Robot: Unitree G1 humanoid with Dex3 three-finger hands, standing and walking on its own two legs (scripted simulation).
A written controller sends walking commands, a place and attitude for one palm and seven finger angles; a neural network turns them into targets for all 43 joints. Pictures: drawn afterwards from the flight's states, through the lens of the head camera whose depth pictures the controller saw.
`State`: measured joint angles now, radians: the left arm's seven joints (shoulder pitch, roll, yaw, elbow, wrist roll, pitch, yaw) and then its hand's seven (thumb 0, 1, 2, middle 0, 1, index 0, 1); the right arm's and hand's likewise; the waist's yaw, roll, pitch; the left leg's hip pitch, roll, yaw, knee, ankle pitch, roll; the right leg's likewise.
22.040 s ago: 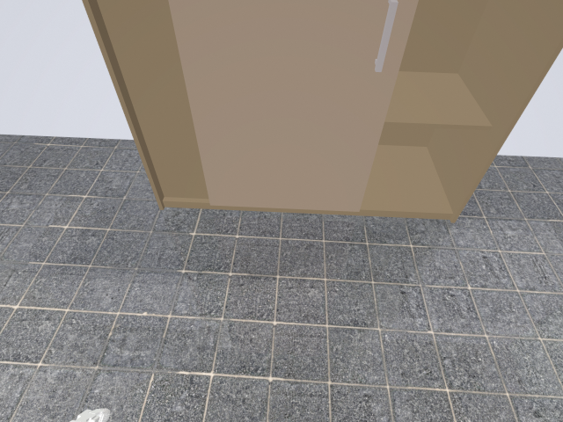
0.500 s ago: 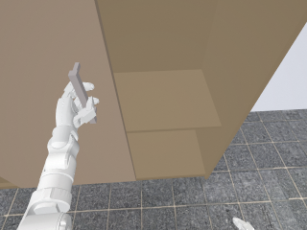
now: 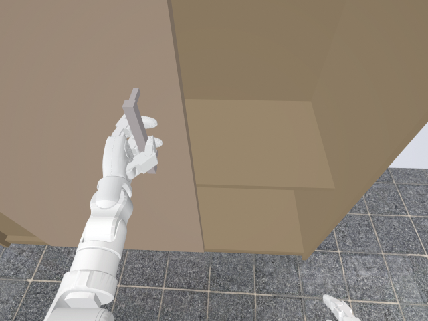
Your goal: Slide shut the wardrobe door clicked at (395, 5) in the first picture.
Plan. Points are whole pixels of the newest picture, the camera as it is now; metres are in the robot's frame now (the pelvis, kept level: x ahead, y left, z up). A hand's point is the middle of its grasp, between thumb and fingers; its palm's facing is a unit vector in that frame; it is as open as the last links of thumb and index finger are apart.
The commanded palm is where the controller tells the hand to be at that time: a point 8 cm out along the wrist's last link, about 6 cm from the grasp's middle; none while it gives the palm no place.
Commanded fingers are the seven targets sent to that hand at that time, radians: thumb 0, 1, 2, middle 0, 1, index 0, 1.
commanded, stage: tug the door sideways, standing still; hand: left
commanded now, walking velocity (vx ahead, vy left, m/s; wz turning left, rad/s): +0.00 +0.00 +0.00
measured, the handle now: (144, 134) +0.44 +0.17 +0.09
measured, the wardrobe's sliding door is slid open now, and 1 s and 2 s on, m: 0.45 0.45 0.37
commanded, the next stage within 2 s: step sideways, sliding the door along in 0.60 s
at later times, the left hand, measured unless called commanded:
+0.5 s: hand (154, 156) +0.39 +0.14 +0.10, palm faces +0.11 -0.99 -0.03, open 5.7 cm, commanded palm +0.36 +0.13 +0.10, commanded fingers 0.00 0.90 0.90 -0.45 -1.40 -0.45 -1.40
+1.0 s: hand (155, 155) +0.39 +0.14 +0.09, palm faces +0.19 -0.97 -0.14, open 5.8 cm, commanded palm +0.37 +0.15 +0.10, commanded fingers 0.00 0.90 0.90 -0.45 -1.40 -0.45 -1.40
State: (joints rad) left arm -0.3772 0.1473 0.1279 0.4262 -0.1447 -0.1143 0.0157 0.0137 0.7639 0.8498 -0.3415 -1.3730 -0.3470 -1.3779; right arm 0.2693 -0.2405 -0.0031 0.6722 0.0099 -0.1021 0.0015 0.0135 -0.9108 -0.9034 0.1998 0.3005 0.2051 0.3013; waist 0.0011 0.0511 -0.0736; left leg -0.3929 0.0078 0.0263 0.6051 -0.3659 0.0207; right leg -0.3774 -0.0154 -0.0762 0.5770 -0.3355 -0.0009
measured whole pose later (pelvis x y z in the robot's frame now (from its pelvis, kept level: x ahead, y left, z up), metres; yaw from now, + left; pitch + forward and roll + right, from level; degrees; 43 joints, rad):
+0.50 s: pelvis -0.02 +0.00 -0.01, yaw +2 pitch +9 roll -1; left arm -0.53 0.17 0.06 0.63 -0.16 -0.18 0.07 0.01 0.82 0.83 -0.28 -1.39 -0.24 -1.40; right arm 0.33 -0.25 0.00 0.71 0.01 -0.13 0.02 0.01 -0.91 -0.90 0.20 0.30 0.21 0.30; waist 0.00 0.05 -0.07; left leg -0.46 0.00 0.00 0.68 -0.36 0.02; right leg -0.43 -0.03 -0.09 0.64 -0.35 0.00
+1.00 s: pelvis -0.02 -0.02 -0.01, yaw -1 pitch +0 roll +1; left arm -0.54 0.23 0.09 0.58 -0.11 -0.13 0.13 0.00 0.76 0.85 -0.39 -1.32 -0.28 -1.40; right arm 0.19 -0.21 0.03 0.67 0.02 -0.03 -0.08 0.01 -0.91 -0.90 0.20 0.30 0.21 0.30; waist 0.04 0.03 0.11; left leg -0.28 0.02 0.05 0.66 -0.39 0.00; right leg -0.33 0.01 -0.03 0.68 -0.36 -0.03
